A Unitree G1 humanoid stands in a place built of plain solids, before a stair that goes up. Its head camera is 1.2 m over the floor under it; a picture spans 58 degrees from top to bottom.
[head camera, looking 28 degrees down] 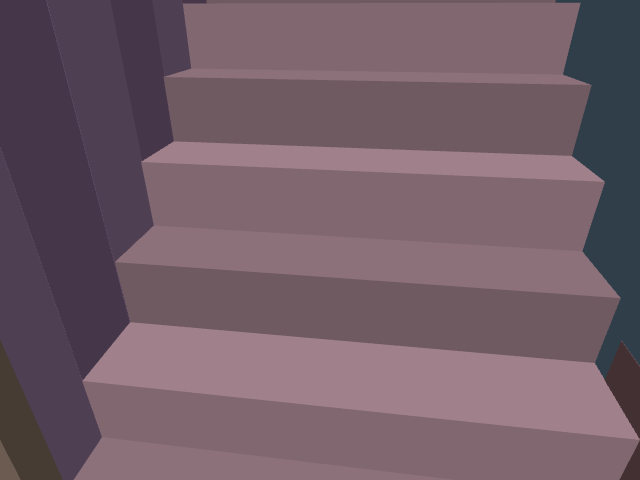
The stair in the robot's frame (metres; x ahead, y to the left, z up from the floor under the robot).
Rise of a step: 0.20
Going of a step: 0.22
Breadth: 1.25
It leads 7 degrees to the right of straight ahead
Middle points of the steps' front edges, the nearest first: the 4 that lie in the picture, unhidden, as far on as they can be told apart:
0.68 -0.05 0.41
0.90 -0.08 0.61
1.12 -0.10 0.81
1.35 -0.13 1.02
